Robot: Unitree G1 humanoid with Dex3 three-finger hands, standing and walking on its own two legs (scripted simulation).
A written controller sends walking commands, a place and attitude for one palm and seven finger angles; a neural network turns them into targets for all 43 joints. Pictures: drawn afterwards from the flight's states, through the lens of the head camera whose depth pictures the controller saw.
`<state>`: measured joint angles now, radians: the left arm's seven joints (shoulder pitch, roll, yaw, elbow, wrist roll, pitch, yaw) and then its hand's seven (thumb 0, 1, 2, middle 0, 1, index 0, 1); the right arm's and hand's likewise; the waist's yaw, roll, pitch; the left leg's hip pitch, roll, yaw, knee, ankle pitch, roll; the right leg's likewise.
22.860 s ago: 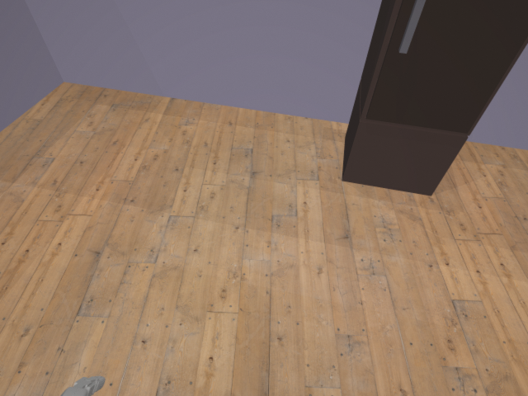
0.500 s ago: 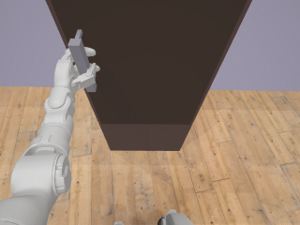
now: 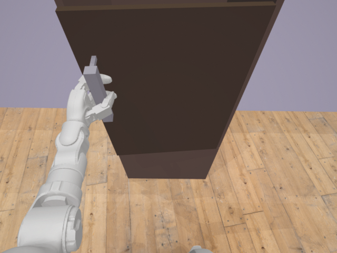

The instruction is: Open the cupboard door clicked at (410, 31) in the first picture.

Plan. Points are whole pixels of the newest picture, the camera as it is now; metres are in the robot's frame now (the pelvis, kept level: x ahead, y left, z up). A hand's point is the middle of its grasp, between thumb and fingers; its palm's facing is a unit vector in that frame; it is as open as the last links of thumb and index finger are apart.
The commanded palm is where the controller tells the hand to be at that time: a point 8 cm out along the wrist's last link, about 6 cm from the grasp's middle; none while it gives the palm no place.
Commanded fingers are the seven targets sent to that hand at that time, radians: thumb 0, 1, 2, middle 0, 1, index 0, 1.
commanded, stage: pull the door open along its arc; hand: left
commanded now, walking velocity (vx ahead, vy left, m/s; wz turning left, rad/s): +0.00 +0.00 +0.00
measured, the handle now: (101, 91) +0.49 +0.15 +0.09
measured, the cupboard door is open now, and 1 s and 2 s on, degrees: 5 36 37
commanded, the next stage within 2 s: open thumb and fingers to let go in 0.74 s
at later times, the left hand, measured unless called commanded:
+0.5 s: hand (131, 157) +0.30 +0.07 +0.10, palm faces +0.36 -0.93 +0.01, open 6.2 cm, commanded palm +0.24 +0.10 +0.10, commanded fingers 0.00 0.90 0.90 -0.40 -1.35 -0.40 -1.35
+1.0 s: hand (145, 178) +0.26 +0.04 +0.10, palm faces +0.33 -0.94 -0.01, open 6.7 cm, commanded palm +0.21 +0.08 +0.10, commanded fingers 0.00 0.27 0.63 -0.35 -1.28 -0.35 -1.28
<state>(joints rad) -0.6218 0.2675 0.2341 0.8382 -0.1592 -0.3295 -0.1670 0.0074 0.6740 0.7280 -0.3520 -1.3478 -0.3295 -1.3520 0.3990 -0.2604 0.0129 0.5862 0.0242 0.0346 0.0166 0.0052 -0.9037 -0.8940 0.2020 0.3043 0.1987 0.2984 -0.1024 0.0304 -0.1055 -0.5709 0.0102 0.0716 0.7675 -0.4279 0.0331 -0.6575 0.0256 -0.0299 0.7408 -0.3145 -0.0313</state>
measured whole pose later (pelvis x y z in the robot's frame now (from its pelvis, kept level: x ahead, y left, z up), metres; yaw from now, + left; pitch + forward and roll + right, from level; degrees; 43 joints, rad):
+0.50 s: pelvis +0.00 -0.02 +0.01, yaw +4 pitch +5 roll +0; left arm 0.03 -0.11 -0.22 0.04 0.06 -0.05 0.51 0.02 0.66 0.76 -0.31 -1.35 -0.34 -1.32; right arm 0.16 -0.17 0.02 0.53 -0.04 0.05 0.03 0.01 -0.90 -0.89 0.20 0.30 0.20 0.30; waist 0.00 0.03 -0.08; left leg -0.38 -0.01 0.01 0.71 -0.41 0.01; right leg -0.45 0.01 -0.09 0.70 -0.33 -0.05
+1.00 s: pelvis -0.01 -0.04 +0.01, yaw +5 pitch +2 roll +1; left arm 0.21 -0.05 -0.30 -0.13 0.03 -0.03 0.50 0.02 0.56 0.73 -0.36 -1.31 -0.37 -1.32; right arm 0.17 -0.20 0.02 0.55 -0.04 0.06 0.01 0.01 -0.90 -0.89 0.20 0.30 0.20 0.30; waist -0.01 0.06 -0.05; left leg -0.34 0.01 -0.02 0.71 -0.40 -0.02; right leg -0.41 0.02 -0.12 0.70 -0.34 -0.09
